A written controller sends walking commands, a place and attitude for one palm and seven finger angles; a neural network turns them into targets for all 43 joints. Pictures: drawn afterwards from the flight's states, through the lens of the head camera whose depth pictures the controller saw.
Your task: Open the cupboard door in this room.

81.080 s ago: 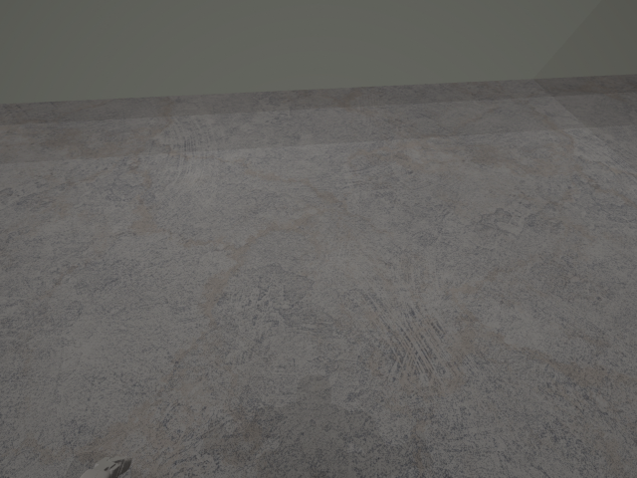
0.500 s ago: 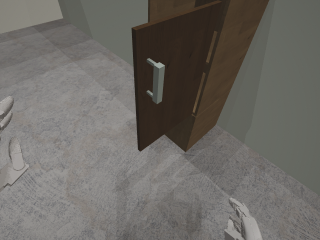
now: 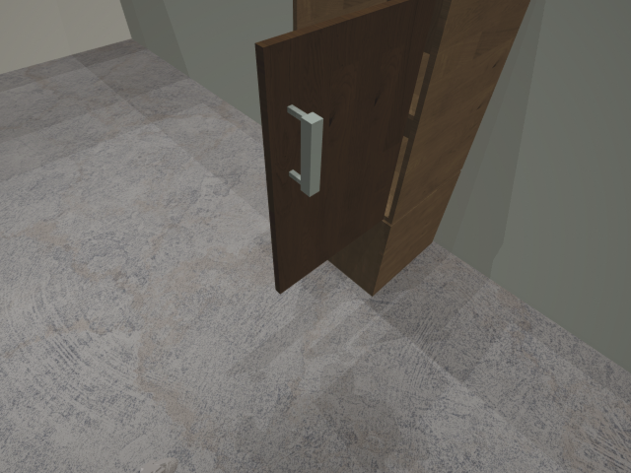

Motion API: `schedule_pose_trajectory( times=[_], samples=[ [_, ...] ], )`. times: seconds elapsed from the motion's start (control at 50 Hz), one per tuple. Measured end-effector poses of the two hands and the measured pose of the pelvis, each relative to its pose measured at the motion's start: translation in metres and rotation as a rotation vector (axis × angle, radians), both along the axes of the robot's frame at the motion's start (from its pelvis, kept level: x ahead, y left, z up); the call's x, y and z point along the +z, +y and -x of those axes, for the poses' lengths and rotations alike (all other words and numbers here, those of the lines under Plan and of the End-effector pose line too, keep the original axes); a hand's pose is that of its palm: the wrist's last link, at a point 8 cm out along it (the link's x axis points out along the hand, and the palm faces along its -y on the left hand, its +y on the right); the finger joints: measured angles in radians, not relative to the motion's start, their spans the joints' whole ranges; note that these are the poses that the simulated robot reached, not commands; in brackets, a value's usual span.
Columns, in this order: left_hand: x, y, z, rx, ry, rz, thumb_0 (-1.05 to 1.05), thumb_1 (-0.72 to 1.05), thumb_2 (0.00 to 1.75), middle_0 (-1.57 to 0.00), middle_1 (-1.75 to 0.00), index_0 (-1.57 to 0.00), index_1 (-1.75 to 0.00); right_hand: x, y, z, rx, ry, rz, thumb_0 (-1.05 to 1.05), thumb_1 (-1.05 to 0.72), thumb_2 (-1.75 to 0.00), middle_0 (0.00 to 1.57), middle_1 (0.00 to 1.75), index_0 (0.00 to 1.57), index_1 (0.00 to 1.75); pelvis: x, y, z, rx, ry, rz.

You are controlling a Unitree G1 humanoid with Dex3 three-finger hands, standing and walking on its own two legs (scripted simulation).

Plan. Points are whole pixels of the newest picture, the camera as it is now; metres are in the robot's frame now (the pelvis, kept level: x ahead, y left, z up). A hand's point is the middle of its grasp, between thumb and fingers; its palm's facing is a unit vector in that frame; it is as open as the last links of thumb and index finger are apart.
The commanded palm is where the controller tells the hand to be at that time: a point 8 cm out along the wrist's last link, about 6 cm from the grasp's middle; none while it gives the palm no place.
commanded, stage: let the arm hang, fingers relaxed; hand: left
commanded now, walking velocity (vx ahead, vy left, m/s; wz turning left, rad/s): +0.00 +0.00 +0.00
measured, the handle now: (302, 151) +0.58 +0.04 +0.09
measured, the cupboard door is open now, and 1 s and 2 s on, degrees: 89 89 89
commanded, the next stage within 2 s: look to check the result in 0.84 s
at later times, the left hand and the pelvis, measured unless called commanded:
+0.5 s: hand out of the picture -0.02 +0.18 -0.16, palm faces +0.03 -0.97 -0.24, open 7.4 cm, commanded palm none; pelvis +0.02 +0.00 +0.01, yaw +0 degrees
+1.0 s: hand out of the picture +0.02 +0.15 -0.16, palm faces +0.05 -0.98 -0.19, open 7.3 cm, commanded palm none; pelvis +0.04 -0.02 +0.01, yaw +0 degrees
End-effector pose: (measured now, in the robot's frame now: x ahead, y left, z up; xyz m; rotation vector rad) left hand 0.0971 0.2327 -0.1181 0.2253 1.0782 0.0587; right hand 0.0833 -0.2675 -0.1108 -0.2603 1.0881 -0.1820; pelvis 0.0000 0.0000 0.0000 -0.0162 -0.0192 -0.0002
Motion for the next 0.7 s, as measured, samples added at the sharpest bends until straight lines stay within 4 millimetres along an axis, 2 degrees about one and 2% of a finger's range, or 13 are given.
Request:
schedule_pose_trajectory(
  times=[0.04,0.1,0.16,0.24,0.32,0.38,0.44,0.64,0.7],
  samples=[
    [-0.019,-0.017,0.026,0.031,0.103,0.055,0.01,0.92,0.9,-0.2,-0.3,-0.2,-0.3,-0.001,0.002,0.023,-0.017,0.087,0.008,0.01,-0.91,-0.9,0.2,0.3,0.2,0.3,0.001,-0.002,-0.001,0.003,-0.002,0.002],
    [-0.027,-0.013,0.057,0.095,0.193,0.053,0.0,0.98,0.9,-0.21,-0.3,-0.21,-0.3,-0.004,0.009,0.054,-0.025,0.212,-0.001,0.01,-0.91,-0.9,0.2,0.3,0.2,0.3,0.005,-0.005,-0.002,0.014,0.001,0.007],
    [-0.024,-0.006,0.086,0.133,0.274,0.035,0.0,0.98,0.9,-0.21,-0.3,-0.21,-0.3,-0.01,0.019,0.076,-0.035,0.299,-0.031,0.01,-0.91,-0.9,0.2,0.3,0.2,0.3,0.008,-0.005,-0.003,0.02,0.004,0.008],
    [-0.012,0.004,0.12,0.174,0.365,-0.011,0.0,0.95,0.9,-0.21,-0.3,-0.2,-0.3,-0.02,0.034,0.088,-0.05,0.345,-0.088,0.01,-0.9,-0.9,0.2,0.3,0.2,0.3,0.011,-0.004,-0.005,0.019,0.003,0.004],
    [-0.003,0.01,0.139,0.193,0.425,-0.051,0.0,0.93,0.9,-0.2,-0.3,-0.2,-0.3,-0.028,0.046,0.087,-0.062,0.34,-0.138,0.01,-0.9,-0.9,0.2,0.3,0.2,0.3,0.012,-0.003,-0.008,0.011,-0.003,-0.002],
    [0.0,0.01,0.141,0.198,0.438,-0.064,0.0,0.92,0.9,-0.2,-0.3,-0.2,-0.29,-0.032,0.053,0.082,-0.066,0.327,-0.162,0.01,-0.9,-0.9,0.21,0.3,0.2,0.3,0.012,-0.004,-0.01,0.005,-0.006,-0.005],
    [-0.001,0.006,0.135,0.198,0.425,-0.058,0.0,0.91,0.9,-0.2,-0.3,-0.2,-0.29,-0.033,0.054,0.08,-0.067,0.326,-0.165,0.01,-0.91,-0.9,0.21,0.3,0.2,0.3,0.012,-0.004,-0.012,0.003,-0.009,-0.008],
    [-0.014,-0.029,0.089,0.16,0.332,0.032,0.0,0.91,0.9,-0.2,-0.3,-0.2,-0.29,-0.028,0.048,0.073,-0.079,0.319,-0.144,0.01,-0.91,-0.9,0.2,0.3,0.2,0.3,0.013,-0.008,-0.021,0.0,-0.01,-0.015],
    [-0.016,-0.035,0.081,0.15,0.326,0.039,0.01,0.92,0.9,-0.2,-0.3,-0.2,-0.3,-0.026,0.047,0.072,-0.083,0.319,-0.139,0.0,-0.91,-0.9,0.2,0.3,0.2,0.3,0.014,-0.009,-0.023,0.0,-0.009,-0.016]
  ],
)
